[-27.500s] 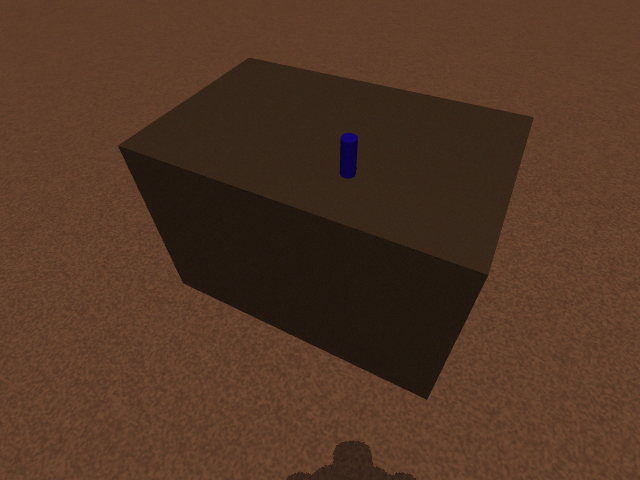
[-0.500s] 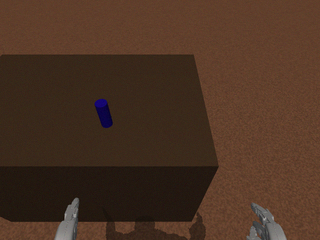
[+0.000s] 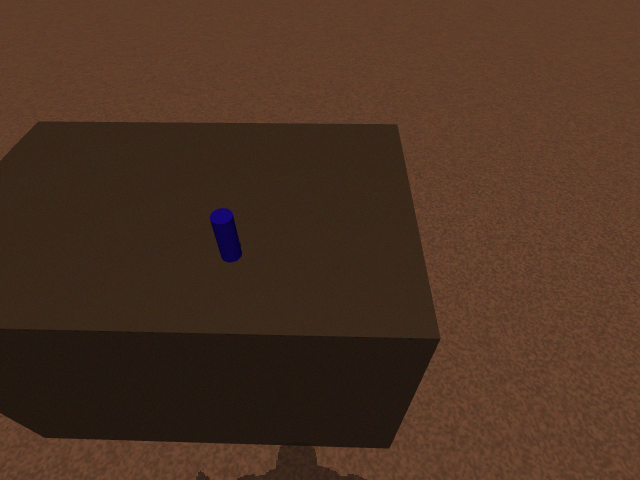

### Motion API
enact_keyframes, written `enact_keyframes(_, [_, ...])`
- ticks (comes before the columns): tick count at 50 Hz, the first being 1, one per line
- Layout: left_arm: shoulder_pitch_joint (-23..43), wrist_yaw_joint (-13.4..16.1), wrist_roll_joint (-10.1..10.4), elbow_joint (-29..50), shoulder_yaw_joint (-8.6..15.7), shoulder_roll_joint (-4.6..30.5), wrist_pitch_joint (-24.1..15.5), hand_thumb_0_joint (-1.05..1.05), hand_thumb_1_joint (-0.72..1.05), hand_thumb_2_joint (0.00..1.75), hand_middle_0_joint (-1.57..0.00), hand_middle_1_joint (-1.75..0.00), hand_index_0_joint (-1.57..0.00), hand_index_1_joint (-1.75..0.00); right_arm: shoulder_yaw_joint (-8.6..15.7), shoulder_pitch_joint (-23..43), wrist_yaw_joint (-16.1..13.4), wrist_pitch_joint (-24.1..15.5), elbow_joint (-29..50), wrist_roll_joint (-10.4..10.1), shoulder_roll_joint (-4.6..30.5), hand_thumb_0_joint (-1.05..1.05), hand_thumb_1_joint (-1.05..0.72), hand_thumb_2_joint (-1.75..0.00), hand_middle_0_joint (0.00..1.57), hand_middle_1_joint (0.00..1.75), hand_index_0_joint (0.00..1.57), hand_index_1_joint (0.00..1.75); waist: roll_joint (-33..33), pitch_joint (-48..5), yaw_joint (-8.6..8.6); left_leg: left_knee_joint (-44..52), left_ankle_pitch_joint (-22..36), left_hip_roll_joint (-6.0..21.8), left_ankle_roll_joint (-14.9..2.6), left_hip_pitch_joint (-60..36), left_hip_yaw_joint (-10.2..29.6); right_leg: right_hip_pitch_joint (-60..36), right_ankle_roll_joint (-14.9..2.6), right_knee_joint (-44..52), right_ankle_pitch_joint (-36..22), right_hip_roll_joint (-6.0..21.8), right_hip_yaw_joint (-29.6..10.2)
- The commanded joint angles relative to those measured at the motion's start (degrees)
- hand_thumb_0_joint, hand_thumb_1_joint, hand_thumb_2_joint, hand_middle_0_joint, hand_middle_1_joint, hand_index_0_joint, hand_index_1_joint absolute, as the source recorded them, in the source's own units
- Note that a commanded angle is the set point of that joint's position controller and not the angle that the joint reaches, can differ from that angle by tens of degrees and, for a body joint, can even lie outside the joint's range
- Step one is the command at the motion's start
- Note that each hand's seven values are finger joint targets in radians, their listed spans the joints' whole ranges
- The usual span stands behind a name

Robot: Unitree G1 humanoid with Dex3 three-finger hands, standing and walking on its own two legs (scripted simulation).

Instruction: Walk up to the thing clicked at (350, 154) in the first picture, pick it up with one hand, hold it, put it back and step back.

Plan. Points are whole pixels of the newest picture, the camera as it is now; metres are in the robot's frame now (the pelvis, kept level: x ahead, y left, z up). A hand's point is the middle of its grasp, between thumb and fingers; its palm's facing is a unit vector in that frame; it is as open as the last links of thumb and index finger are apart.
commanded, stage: stand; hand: left
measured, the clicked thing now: (226, 236) +0.54 +0.20 -0.05
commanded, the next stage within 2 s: none
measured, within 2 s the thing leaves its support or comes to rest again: neither
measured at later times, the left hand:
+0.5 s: hand out of the picture +0.03 +0.24 -0.13, palm faces -0.01 -0.94 -0.34, open 8.0 cm
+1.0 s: hand out of the picture +0.08 +0.23 -0.13, palm faces -0.02 -0.94 -0.33, open 7.4 cm
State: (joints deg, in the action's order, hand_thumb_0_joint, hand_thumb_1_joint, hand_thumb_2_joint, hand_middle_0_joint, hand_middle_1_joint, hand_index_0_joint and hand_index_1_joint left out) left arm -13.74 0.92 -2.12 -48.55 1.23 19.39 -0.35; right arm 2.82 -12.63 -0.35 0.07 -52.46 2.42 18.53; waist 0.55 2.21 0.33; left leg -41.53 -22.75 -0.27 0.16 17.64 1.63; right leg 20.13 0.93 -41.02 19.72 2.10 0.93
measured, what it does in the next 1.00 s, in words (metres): stands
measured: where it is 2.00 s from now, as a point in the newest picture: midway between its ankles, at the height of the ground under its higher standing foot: outside the picture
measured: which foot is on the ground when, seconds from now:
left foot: down 0.00-1.00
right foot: down 0.00-1.00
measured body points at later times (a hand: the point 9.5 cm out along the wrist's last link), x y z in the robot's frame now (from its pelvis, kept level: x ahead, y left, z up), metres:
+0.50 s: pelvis -0.01 -0.01 +0.03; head -0.01 -0.01 +0.48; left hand +0.03 +0.29 -0.11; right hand +0.04 -0.29 -0.12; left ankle -0.01 +0.12 -0.72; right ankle +0.02 -0.13 -0.72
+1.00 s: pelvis +0.00 -0.01 +0.03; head +0.01 -0.02 +0.48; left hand +0.08 +0.28 -0.10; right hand +0.06 -0.31 -0.11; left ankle -0.01 +0.12 -0.72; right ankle +0.02 -0.13 -0.72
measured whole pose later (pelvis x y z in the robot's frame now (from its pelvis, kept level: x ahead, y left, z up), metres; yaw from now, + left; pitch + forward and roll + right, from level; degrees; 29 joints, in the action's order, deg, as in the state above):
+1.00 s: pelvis +0.00 -0.01 +0.03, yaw -1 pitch -3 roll +0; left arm -5.8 0.1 -0.6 -66.7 0.1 18.2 -1.2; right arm 0.6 -7.1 -0.1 0.0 -65.9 0.8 19.1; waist -0.8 3.5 0.2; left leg -18.8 -11.5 1.2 1.6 4.6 1.4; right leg 7.9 0.1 -20.0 9.2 0.7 1.1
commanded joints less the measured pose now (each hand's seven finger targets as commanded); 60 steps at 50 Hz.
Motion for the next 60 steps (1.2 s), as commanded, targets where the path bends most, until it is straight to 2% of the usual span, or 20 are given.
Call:
enact_keyframes(1, [2.73,1.04,0.64,0.82,2.33,9.78,-1.97,0.00,-0.22,0.38,-0.20,-0.30,-0.20,-0.30,2.19,2.52,-0.81,-2.10,1.22,-0.17,10.27,0.00,-0.90,-0.90,0.20,0.30,0.20,0.30,-3.18,-4.23,0.29,12.71,14.50,5.24,-3.22,-2.30,7.51,-6.52,-4.01,9.28,-12.29,3.16,-4.64])
enact_keyframes(3, [2.58,1.00,0.66,-1.64,2.06,10.06,-1.93,0.00,-0.06,0.54,-0.20,-0.30,-0.20,-0.30,1.91,3.32,-0.86,-1.90,-0.28,-0.43,10.22,0.00,-0.90,-0.90,0.20,0.30,0.20,0.30,-1.62,-3.15,0.33,13.88,13.92,4.97,-2.73,-2.73,6.66,-8.03,-4.02,12.13,-12.62,3.92,-5.32])
enact_keyframes(4, [3.72,0.95,0.71,-2.34,2.01,10.33,-1.81,0.00,0.02,0.62,-0.20,-0.30,-0.20,-0.30,1.68,3.19,-0.89,-1.81,-0.93,-0.43,10.11,0.00,-0.90,-0.90,0.20,0.30,0.20,0.30,-1.54,-2.37,-0.12,15.64,12.86,4.87,-2.52,-2.72,6.55,-7.92,-3.90,13.14,-11.29,3.76,-5.41])
enact_keyframes(7, [4.03,0.82,0.71,-5.09,1.60,10.11,-1.69,0.00,0.26,0.86,-0.20,-0.30,-0.20,-0.30,1.43,4.27,-0.81,-1.74,-3.11,-0.65,10.67,0.00,-0.90,-0.90,0.20,0.30,0.20,0.30,-2.12,-0.24,0.25,18.59,11.29,5.14,-2.17,-2.92,6.76,-9.30,-3.47,16.12,-8.38,3.73,-5.26])
enact_keyframes(8, [4.43,0.75,0.93,-5.85,1.48,9.92,-1.53,0.00,0.34,0.90,-0.20,-0.30,-0.20,-0.30,1.39,4.52,-0.84,-1.70,-3.67,-0.61,10.86,0.00,-0.90,-0.90,0.20,0.30,0.20,0.30,-2.78,0.45,0.14,20.50,8.62,5.60,-2.25,-3.05,7.18,-9.20,-3.11,16.78,-6.21,3.38,-4.93])
enact_keyframes(9, [4.57,0.70,0.95,-6.59,1.50,10.10,-1.52,0.00,0.42,0.90,-0.20,-0.30,-0.20,-0.30,1.33,4.75,-0.79,-1.72,-4.22,-0.56,11.00,0.00,-0.90,-0.90,0.20,0.30,0.20,0.30,-3.59,0.53,0.30,21.85,7.29,5.68,-2.19,-3.04,7.36,-10.08,-2.94,17.24,-5.92,3.29,-4.90])
enact_keyframes(11, [4.62,0.60,0.92,-8.06,1.28,9.96,-1.63,0.00,0.58,0.90,-0.20,-0.30,-0.20,-0.30,1.30,5.02,-0.80,-1.85,-5.16,-0.85,11.11,0.00,-0.90,-0.90,0.20,0.30,0.20,0.30,-2.41,0.01,0.32,22.35,9.94,5.69,-1.93,-4.31,6.98,-11.43,-3.00,18.23,-7.22,3.77,-4.96])
enact_keyframes(15, [5.44,0.40,0.70,-10.14,1.03,10.42,-1.90,0.00,0.90,0.90,-0.20,-0.30,-0.20,-0.30,1.22,5.09,-0.54,-1.53,-6.83,-1.08,10.84,0.00,-0.90,-0.90,0.20,0.30,0.20,0.30,-0.49,2.37,-0.06,23.64,6.79,5.11,-1.94,-3.63,6.32,-10.98,-2.43,21.22,-3.27,4.14,-5.53])
enact_keyframes(17, [6.05,0.42,0.70,-10.87,1.02,10.77,-1.96,0.00,0.90,0.90,-0.20,-0.30,-0.20,-0.30,1.21,5.10,-0.37,-1.38,-7.31,-1.19,10.70,0.00,-0.90,-0.90,0.20,0.30,0.20,0.30,0.30,2.05,-0.43,23.54,7.33,4.91,-1.97,-4.63,5.81,-10.68,-2.32,22.58,-2.08,4.52,-6.00])
enact_keyframes(19, [6.54,0.38,0.69,-11.43,0.96,10.78,-1.82,0.00,0.90,0.90,-0.20,-0.30,-0.20,-0.30,1.10,5.04,-0.27,-1.17,-7.94,-1.14,10.54,0.00,-0.90,-0.90,0.20,0.30,0.20,0.30,-0.01,2.57,-0.51,24.53,4.35,4.97,-1.98,-4.74,6.00,-9.62,-2.11,23.31,0.13,4.40,-6.06])
enact_keyframes(21, [6.46,0.38,0.82,-12.18,0.95,10.85,-1.80,0.00,0.90,0.90,-0.20,-0.30,-0.20,-0.30,1.17,5.49,-0.20,-1.12,-8.25,-1.13,10.96,0.00,-0.90,-0.90,0.20,0.30,0.20,0.30,-0.50,1.91,-0.29,25.19,4.10,5.26,-1.96,-4.86,6.15,-10.49,-2.13,23.27,-0.75,4.48,-5.98])
enact_keyframes(24, [6.26,0.39,0.80,-13.17,0.77,10.47,-2.05,0.00,0.90,0.90,-0.20,-0.30,-0.20,-0.30,0.90,5.82,-0.17,-1.34,-8.69,-1.30,10.60,0.00,-0.90,-0.90,0.20,0.30,0.20,0.30,-0.54,-0.24,-0.05,24.51,8.75,5.41,-1.87,-6.72,5.42,-12.24,-2.13,23.27,-4.70,4.91,-5.98])
enact_keyframes(29, [7.31,0.45,0.95,-14.11,0.69,10.87,-2.03,0.00,0.90,0.90,-0.20,-0.30,-0.20,-0.30,0.60,6.19,-0.20,-1.15,-9.48,-1.33,10.91,0.00,-0.90,-0.90,0.20,0.30,0.20,0.30,0.30,0.57,-0.07,24.61,10.61,5.39,-1.70,-7.48,4.73,-11.71,-1.80,24.64,-4.78,4.98,-6.33])
enact_keyframes(34, [7.34,0.40,1.17,-14.93,0.79,11.12,-2.08,0.00,0.90,0.90,-0.20,-0.30,-0.20,-0.30,0.39,6.01,-0.38,-1.34,-10.00,-1.47,11.37,0.00,-0.90,-0.90,0.20,0.30,0.20,0.30,-0.82,-1.88,-0.15,24.90,13.82,6.09,-1.56,-9.19,4.34,-14.00,-2.12,23.97,-10.92,5.38,-6.18])
enact_keyframes(39, [7.88,0.30,1.27,-15.45,0.60,10.83,-1.99,0.00,0.90,0.90,-0.20,-0.30,-0.20,-0.30,-0.04,6.61,-0.45,-1.35,-10.45,-1.52,11.64,0.00,-0.90,-0.90,0.20,0.30,0.20,0.30,-0.45,-1.38,-0.01,25.39,15.38,6.47,-1.47,-9.68,4.26,-14.15,-1.90,24.10,-13.23,5.17,-5.82])
enact_keyframes(44, [9.06,0.27,1.29,-15.62,0.82,11.33,-1.84,0.00,0.90,0.90,-0.20,-0.30,-0.20,-0.30,-0.18,6.35,-0.46,-1.07,-10.73,-1.54,11.77,0.00,-0.90,-0.90,0.20,0.30,0.20,0.30,0.65,-0.02,-0.21,25.92,14.06,6.28,-1.21,-9.07,3.77,-13.49,-1.60,25.27,-9.84,4.89,-6.10])
enact_keyframes(47, [9.06,0.17,1.41,-15.55,0.85,11.21,-1.87,0.00,0.90,0.90,-0.20,-0.30,-0.20,-0.30,-0.29,6.47,-0.55,-1.32,-10.83,-1.52,11.80,0.00,-0.90,-0.90,0.20,0.30,0.20,0.30,-0.79,-1.71,-0.18,26.06,16.00,6.65,-1.03,-9.92,3.64,-15.02,-1.90,24.47,-14.69,5.17,-6.00])
enact_keyframes(51, [9.31,0.20,1.42,-15.45,0.94,11.29,-2.10,0.00,0.90,0.90,-0.20,-0.30,-0.20,-0.30,-0.18,6.78,-0.62,-1.55,-10.60,-1.68,12.14,0.00,-0.90,-0.90,0.20,0.30,0.20,0.30,0.11,-4.34,-0.35,25.30,21.77,7.18,-0.93,-12.51,3.12,-16.50,-1.79,23.51,-22.48,5.49,-5.60])
enact_keyframes(53, [9.59,0.23,1.47,-15.34,0.99,11.29,-2.06,0.00,0.90,0.90,-0.20,-0.30,-0.20,-0.30,-0.21,6.85,-0.71,-1.57,-10.70,-1.73,12.33,0.00,-0.90,-0.90,0.20,0.30,0.20,0.30,-0.61,-4.40,-0.34,25.44,22.38,7.33,-0.84,-12.69,3.07,-16.81,-1.75,23.43,-23.29,5.54,-5.43])
enact_keyframes(60, [10.30,0.26,1.46,-15.07,1.12,11.51,-1.84,0.00,0.90,0.90,-0.20,-0.30,-0.20,-0.30,-0.30,7.23,-0.72,-1.37,-10.76,-1.63,12.34,0.00,-0.90,-0.90,0.20,0.30,0.20,0.30,-0.04,-3.14,-0.35,26.25,20.56,7.44,-0.73,-12.45,2.85,-15.81,-1.49,24.31,-20.87,5.17,-5.33])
